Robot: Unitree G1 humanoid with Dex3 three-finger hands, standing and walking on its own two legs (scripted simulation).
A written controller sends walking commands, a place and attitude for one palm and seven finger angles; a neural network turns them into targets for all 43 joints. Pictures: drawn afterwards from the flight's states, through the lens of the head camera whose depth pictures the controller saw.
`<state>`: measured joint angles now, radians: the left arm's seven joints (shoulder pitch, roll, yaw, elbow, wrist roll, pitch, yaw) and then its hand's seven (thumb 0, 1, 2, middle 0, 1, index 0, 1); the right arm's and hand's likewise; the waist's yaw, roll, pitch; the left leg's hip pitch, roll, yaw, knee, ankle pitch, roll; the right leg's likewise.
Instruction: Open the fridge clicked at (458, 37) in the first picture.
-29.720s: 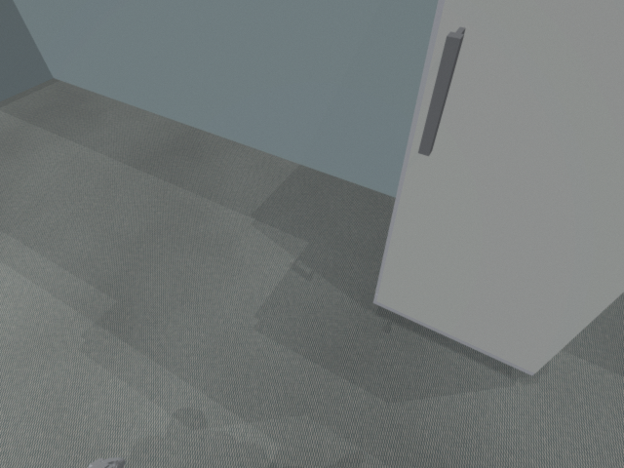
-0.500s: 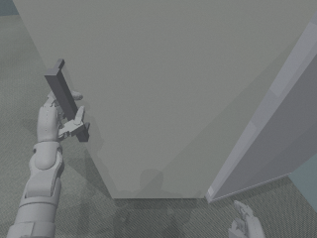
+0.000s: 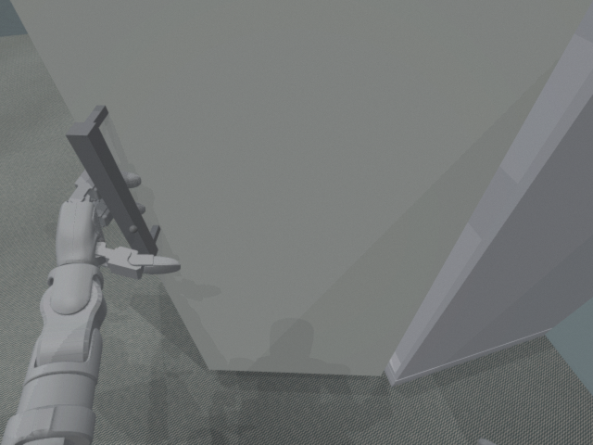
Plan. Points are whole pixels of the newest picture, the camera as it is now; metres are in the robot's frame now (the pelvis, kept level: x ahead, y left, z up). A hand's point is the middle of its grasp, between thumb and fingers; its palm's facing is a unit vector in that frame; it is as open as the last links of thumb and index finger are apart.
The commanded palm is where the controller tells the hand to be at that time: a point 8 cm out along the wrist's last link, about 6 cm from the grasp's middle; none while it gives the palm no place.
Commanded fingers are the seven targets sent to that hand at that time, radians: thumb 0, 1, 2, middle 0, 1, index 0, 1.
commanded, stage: loosen the grip on the handle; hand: left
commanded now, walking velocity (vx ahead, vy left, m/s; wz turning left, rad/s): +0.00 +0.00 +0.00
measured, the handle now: (126, 192) +0.40 +0.25 +0.13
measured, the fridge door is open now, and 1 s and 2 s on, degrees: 71 71 71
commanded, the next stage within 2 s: slip the hand off the handle in 0.16 s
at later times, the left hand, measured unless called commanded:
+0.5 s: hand (102, 232) +0.35 +0.27 +0.12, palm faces +0.30 -0.92 -0.24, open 14.7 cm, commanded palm +0.31 +0.31 +0.12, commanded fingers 0.00 -0.55 0.20 -0.25 -1.15 -0.25 -1.15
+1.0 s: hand (48, 244) +0.33 +0.33 +0.11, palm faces +0.28 -0.93 -0.22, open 14.7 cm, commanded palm +0.28 +0.36 +0.12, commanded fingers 0.00 -0.55 0.20 -0.25 -1.15 -0.25 -1.15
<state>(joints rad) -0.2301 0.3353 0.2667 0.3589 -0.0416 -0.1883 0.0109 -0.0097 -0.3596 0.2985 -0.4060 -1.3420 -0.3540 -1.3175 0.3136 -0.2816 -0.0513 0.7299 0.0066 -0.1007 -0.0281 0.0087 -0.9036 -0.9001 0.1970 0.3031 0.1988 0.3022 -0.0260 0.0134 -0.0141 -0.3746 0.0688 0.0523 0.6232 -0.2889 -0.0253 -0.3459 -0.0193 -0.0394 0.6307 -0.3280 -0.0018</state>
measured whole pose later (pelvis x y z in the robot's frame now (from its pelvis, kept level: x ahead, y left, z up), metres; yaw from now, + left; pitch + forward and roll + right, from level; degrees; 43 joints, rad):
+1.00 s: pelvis +0.00 +0.01 -0.01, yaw +1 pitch +5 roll -1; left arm -0.24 0.50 0.47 0.49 -0.16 -0.27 -0.24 -0.02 -0.55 0.20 -0.25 -1.16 -0.25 -1.15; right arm 0.31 -0.27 -0.02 0.71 0.03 -0.10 -0.09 0.01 -0.90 -0.90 0.20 0.30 0.20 0.30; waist -0.01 0.02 -0.03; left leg -0.50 0.07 0.03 0.76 -0.34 -0.01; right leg -0.44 -0.03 -0.05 0.72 -0.36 0.02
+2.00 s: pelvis +0.00 +0.00 +0.00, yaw +1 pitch -2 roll -1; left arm 0.21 0.40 0.49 0.01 -0.42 0.06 -0.36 -0.02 -0.55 0.20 -0.25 -1.15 -0.25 -1.15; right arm 0.24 -0.28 0.02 0.65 0.07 -0.24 -0.14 0.01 -0.90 -0.90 0.20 0.30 0.20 0.30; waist 0.03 0.05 -0.03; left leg -0.29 0.06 0.02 0.63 -0.31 -0.03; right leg -0.23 -0.02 -0.06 0.61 -0.34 0.00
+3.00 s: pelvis +0.02 +0.01 +0.02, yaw +0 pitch -7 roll +0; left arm 0.44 0.33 0.34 -0.36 -0.07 -0.07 0.13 0.01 0.78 0.85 -0.21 -0.37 -0.21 -0.36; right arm 0.18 -0.23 0.00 0.70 -0.02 -0.16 -0.10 0.01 -0.90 -0.90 0.20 0.30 0.20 0.30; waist 0.08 0.06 0.05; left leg -0.05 0.06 0.06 0.39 -0.22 -0.02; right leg 0.00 -0.02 -0.04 0.36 -0.24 0.01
